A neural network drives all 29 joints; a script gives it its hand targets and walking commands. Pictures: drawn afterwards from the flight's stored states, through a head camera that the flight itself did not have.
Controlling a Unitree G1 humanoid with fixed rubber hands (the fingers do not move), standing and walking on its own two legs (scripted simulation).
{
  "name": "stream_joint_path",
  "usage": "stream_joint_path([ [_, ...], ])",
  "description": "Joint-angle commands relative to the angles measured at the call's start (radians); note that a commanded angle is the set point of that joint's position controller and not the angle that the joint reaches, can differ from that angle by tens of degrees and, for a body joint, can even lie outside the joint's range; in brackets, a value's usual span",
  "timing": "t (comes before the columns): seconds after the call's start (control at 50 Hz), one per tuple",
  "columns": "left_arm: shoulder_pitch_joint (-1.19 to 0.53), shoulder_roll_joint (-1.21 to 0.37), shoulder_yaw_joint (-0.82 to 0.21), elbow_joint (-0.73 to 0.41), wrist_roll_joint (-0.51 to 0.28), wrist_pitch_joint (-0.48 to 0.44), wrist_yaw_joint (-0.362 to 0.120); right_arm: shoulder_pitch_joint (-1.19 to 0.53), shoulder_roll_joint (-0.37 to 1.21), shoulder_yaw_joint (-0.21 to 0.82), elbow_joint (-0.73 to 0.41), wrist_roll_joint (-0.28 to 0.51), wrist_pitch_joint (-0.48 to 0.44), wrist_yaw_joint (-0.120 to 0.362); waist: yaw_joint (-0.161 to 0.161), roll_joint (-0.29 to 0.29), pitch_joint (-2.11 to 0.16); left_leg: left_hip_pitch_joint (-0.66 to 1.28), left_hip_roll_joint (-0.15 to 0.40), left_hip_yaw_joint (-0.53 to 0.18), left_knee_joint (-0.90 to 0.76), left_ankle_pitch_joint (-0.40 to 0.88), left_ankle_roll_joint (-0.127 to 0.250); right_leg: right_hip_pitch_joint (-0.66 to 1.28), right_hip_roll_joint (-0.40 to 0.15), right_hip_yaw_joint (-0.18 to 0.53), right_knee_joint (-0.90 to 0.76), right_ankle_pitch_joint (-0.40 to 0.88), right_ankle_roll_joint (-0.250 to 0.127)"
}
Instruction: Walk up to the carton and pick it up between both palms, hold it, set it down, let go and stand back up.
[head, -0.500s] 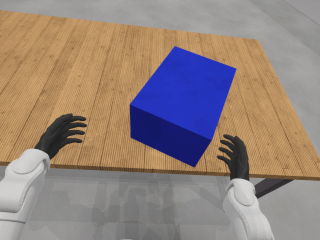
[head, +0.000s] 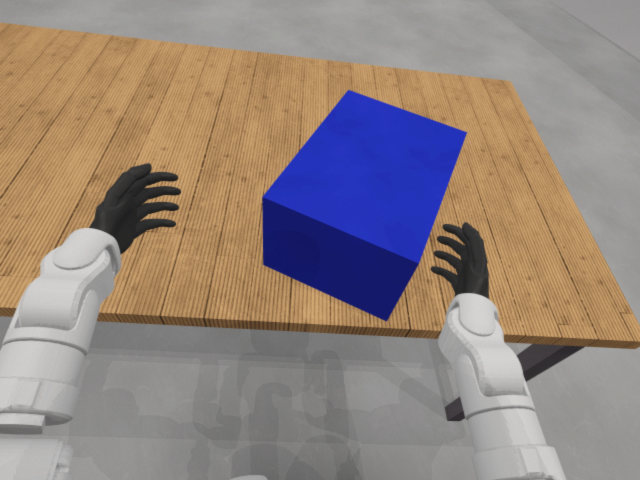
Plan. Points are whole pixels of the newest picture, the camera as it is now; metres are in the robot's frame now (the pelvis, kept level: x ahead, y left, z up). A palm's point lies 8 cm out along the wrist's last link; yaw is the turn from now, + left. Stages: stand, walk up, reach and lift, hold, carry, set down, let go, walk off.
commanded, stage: reach and lift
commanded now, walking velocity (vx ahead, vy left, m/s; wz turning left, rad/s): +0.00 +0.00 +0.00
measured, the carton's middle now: (366, 197) +0.52 -0.08 +0.01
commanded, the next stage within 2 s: none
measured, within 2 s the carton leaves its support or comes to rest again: neither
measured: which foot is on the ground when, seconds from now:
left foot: down 0.00-1.00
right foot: down 0.00-1.00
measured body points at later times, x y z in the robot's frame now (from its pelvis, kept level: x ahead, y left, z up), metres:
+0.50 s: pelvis -0.01 -0.01 +0.00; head +0.06 +0.02 +0.44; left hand +0.44 +0.19 +0.09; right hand +0.37 -0.19 +0.07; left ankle -0.01 +0.04 -0.73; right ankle +0.02 -0.20 -0.73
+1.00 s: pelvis +0.00 -0.01 +0.00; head +0.09 +0.02 +0.44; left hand +0.47 +0.16 +0.06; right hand +0.39 -0.20 +0.04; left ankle -0.01 +0.04 -0.73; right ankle +0.02 -0.20 -0.73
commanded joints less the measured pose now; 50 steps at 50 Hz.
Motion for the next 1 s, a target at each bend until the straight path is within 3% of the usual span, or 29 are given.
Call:
stream_joint_path([
  [0.0, -0.522, 0.181, -0.042, -0.177, -0.109, -0.071, 0.000, -0.461, -0.129, -0.167, -0.132, 0.053, -0.071, -0.009, -0.245, 0.105, -0.572, 0.128, 0.107, -0.147, -0.185, 0.648, -0.169, 0.005, 0.026, -0.020, -0.016, 0.279, -0.100],
  [0.04, -0.553, 0.168, -0.050, -0.109, -0.094, -0.076, 0.005, -0.511, -0.109, -0.155, -0.080, 0.056, -0.089, -0.006, -0.237, 0.123, -0.596, 0.150, 0.095, -0.150, -0.150, 0.676, -0.175, -0.065, 0.030, -0.033, -0.008, 0.255, -0.108],
  [0.06, -0.719, 0.194, -0.075, -0.022, -0.129, -0.083, 0.010, -0.653, -0.147, -0.215, -0.030, 0.033, -0.082, -0.008, -0.284, 0.109, -0.623, 0.106, 0.093, -0.145, -0.140, 0.587, -0.161, -0.098, 0.024, -0.038, -0.025, 0.193, -0.110],
  [0.08, -0.682, 0.199, -0.068, -0.044, -0.138, -0.096, 0.018, -0.628, -0.122, -0.173, -0.088, 0.037, -0.101, -0.008, -0.227, 0.075, -0.630, 0.051, 0.087, -0.141, -0.149, 0.573, -0.159, -0.060, 0.015, -0.039, 0.001, 0.223, -0.098],
  [0.14, -0.700, 0.185, -0.055, -0.081, -0.129, -0.112, 0.034, -0.631, -0.120, -0.162, -0.098, 0.063, -0.133, -0.004, -0.232, 0.131, -0.772, 0.153, 0.085, -0.149, -0.113, 0.763, -0.185, -0.089, 0.036, -0.058, 0.006, 0.301, -0.092],
  [0.16, -0.786, 0.192, -0.093, -0.084, -0.165, -0.127, 0.045, -0.690, -0.147, -0.200, -0.094, 0.052, -0.137, 0.000, -0.276, 0.137, -0.832, 0.194, 0.086, -0.158, -0.091, 0.769, -0.190, -0.151, 0.046, -0.068, 0.004, 0.287, -0.096],
  [0.18, -0.648, 0.156, -0.060, -0.014, -0.133, -0.106, 0.038, -0.592, -0.115, -0.147, -0.055, 0.047, -0.141, -0.007, -0.229, 0.107, -0.771, 0.180, 0.086, -0.159, -0.112, 0.807, -0.187, -0.105, 0.042, -0.066, -0.005, 0.341, -0.092],
  [0.2, -0.757, 0.180, -0.079, -0.093, -0.156, -0.116, 0.045, -0.674, -0.151, -0.185, -0.078, 0.055, -0.152, -0.008, -0.283, 0.154, -0.874, 0.217, 0.080, -0.153, -0.086, 0.838, -0.192, -0.129, 0.047, -0.070, 0.000, 0.374, -0.087],
  [0.22, -0.624, 0.165, -0.054, -0.075, -0.137, -0.114, 0.041, -0.570, -0.123, -0.118, -0.074, 0.077, -0.169, -0.013, -0.215, 0.125, -0.837, 0.233, 0.087, -0.161, -0.080, 0.920, -0.209, -0.102, 0.046, -0.053, -0.001, 0.387, -0.090],
  [0.26, -0.808, 0.175, -0.067, 0.024, -0.134, -0.118, 0.046, -0.722, -0.168, -0.207, 0.025, 0.032, -0.166, -0.008, -0.266, 0.131, -0.803, 0.157, 0.085, -0.156, -0.101, 0.768, -0.202, -0.161, 0.043, -0.069, -0.032, 0.280, -0.098],
  [0.32, -0.861, 0.199, -0.099, 0.075, -0.163, -0.160, 0.060, -0.770, -0.131, -0.186, 0.015, 0.051, -0.165, -0.004, -0.266, 0.113, -0.890, 0.083, 0.068, -0.150, -0.094, 0.675, -0.166, -0.132, 0.034, -0.066, 0.014, 0.303, -0.090],
  [0.34, -0.883, 0.193, -0.126, 0.017, -0.184, -0.173, 0.070, -0.777, -0.141, -0.203, -0.007, 0.046, -0.168, -0.007, -0.291, 0.136, -0.977, 0.124, 0.068, -0.155, -0.073, 0.725, -0.167, -0.119, 0.038, -0.062, 0.032, 0.359, -0.089],
  [0.36, -0.758, 0.187, -0.080, -0.008, -0.173, -0.165, 0.065, -0.667, -0.112, -0.139, -0.058, 0.070, -0.193, -0.019, -0.244, 0.094, -1.006, 0.181, 0.058, -0.153, -0.049, 0.875, -0.172, -0.068, 0.043, -0.061, 0.036, 0.479, -0.078],
  [0.38, -0.827, 0.175, -0.081, -0.024, -0.162, -0.165, 0.075, -0.728, -0.142, -0.161, -0.044, 0.069, -0.204, -0.017, -0.255, 0.144, -1.062, 0.212, 0.056, -0.142, -0.039, 0.925, -0.190, -0.110, 0.051, -0.070, 0.028, 0.477, -0.080],
  [0.4, -0.948, 0.158, -0.121, 0.113, -0.171, -0.168, 0.073, -0.833, -0.167, -0.218, 0.101, 0.052, -0.181, -0.010, -0.320, 0.162, -0.982, 0.147, 0.065, -0.151, -0.050, 0.797, -0.191, -0.215, 0.045, -0.079, 0.013, 0.350, -0.088],
  [0.46, -0.841, 0.165, -0.074, 0.097, -0.143, -0.174, 0.074, -0.739, -0.137, -0.151, 0.091, 0.057, -0.211, -0.001, -0.252, 0.135, -0.983, 0.176, 0.066, -0.156, -0.060, 0.799, -0.189, -0.164, 0.040, -0.070, 0.016, 0.378, -0.082],
  [0.48, -0.968, 0.144, -0.127, 0.142, -0.161, -0.184, 0.081, -0.875, -0.177, -0.207, 0.121, 0.043, -0.200, -0.002, -0.310, 0.153, -1.005, 0.154, 0.074, -0.158, -0.061, 0.753, -0.185, -0.202, 0.046, -0.087, 0.009, 0.337, -0.099],
  [0.52, -0.866, 0.145, -0.118, 0.159, -0.161, -0.196, 0.076, -0.791, -0.138, -0.154, 0.085, 0.049, -0.219, -0.001, -0.255, 0.123, -1.014, 0.141, 0.059, -0.149, -0.056, 0.766, -0.176, -0.145, 0.045, -0.074, 0.037, 0.414, -0.095],
  [0.54, -1.047, 0.150, -0.148, 0.294, -0.167, -0.211, 0.077, -0.939, -0.175, -0.238, 0.233, 0.017, -0.187, 0.004, -0.332, 0.126, -0.939, 0.053, 0.068, -0.158, -0.079, 0.601, -0.167, -0.239, 0.038, -0.088, 0.018, 0.265, -0.095],
  [0.56, -0.919, 0.146, -0.101, 0.248, -0.134, -0.207, 0.075, -0.839, -0.139, -0.186, 0.176, 0.029, -0.205, 0.004, -0.269, 0.119, -0.953, 0.059, 0.059, -0.149, -0.095, 0.602, -0.165, -0.166, 0.033, -0.074, 0.038, 0.330, -0.091],
  [0.6, -1.035, 0.132, -0.138, 0.379, -0.140, -0.238, 0.075, -0.946, -0.146, -0.224, 0.249, 0.000, -0.203, 0.006, -0.297, 0.116, -0.891, -0.033, 0.058, -0.153, -0.106, 0.487, -0.145, -0.200, 0.024, -0.073, 0.046, 0.249, -0.091],
  [0.64, -1.017, 0.078, -0.154, 0.351, -0.121, -0.243, 0.080, -0.944, -0.146, -0.207, 0.273, 0.013, -0.236, 0.010, -0.296, 0.139, -0.994, 0.086, 0.061, -0.163, -0.076, 0.673, -0.180, -0.207, 0.044, -0.088, 0.056, 0.332, -0.094],
  [0.74, -1.048, 0.084, -0.106, 0.435, -0.039, -0.278, 0.076, -0.951, -0.134, -0.239, 0.393, -0.015, -0.293, 0.010, -0.283, 0.155, -0.949, 0.076, 0.062, -0.155, -0.063, 0.670, -0.196, -0.280, 0.049, -0.106, 0.047, 0.305, -0.090],
  [0.78, -0.970, 0.065, -0.095, 0.371, -0.041, -0.297, 0.082, -0.892, -0.084, -0.183, 0.303, -0.006, -0.332, 0.015, -0.254, 0.142, -1.052, 0.094, 0.052, -0.154, -0.043, 0.740, -0.189, -0.215, 0.049, -0.096, 0.048, 0.386, -0.088],
  [0.8, -1.093, 0.073, -0.123, 0.416, -0.059, -0.316, 0.088, -0.999, -0.125, -0.242, 0.402, -0.022, -0.329, 0.025, -0.296, 0.163, -1.020, 0.069, 0.062, -0.164, -0.043, 0.686, -0.201, -0.334, 0.044, -0.108, 0.056, 0.279, -0.087],
  [0.82, -0.901, 0.051, -0.092, 0.318, -0.032, -0.315, 0.078, -0.820, -0.055, -0.161, 0.316, -0.005, -0.358, 0.015, -0.239, 0.136, -1.104, 0.128, 0.049, -0.159, -0.017, 0.851, -0.194, -0.194, 0.055, -0.096, 0.066, 0.473, -0.082],
  [0.84, -0.997, 0.048, -0.105, 0.406, -0.027, -0.316, 0.082, -0.911, -0.110, -0.220, 0.402, -0.022, -0.367, 0.015, -0.286, 0.218, -1.099, 0.159, 0.055, -0.156, 0.004, 0.897, -0.211, -0.281, 0.057, -0.109, 0.062, 0.430, -0.090],
  [0.9, -0.973, 0.058, -0.103, 0.469, -0.021, -0.333, 0.078, -0.896, -0.085, -0.200, 0.425, -0.020, -0.382, 0.018, -0.265, 0.153, -1.061, 0.074, 0.047, -0.150, -0.002, 0.756, -0.202, -0.304, 0.054, -0.110, 0.062, 0.368, -0.082],
  [0.98, -0.970, 0.052, -0.068, 0.395, 0.028, -0.363, 0.088, -0.857, -0.084, -0.205, 0.449, -0.040, -0.461, 0.022, -0.255, 0.216, -1.165, 0.185, 0.064, -0.173, 0.049, 0.994, -0.250, -0.343, 0.066, -0.116, 0.073, 0.423, -0.075],
])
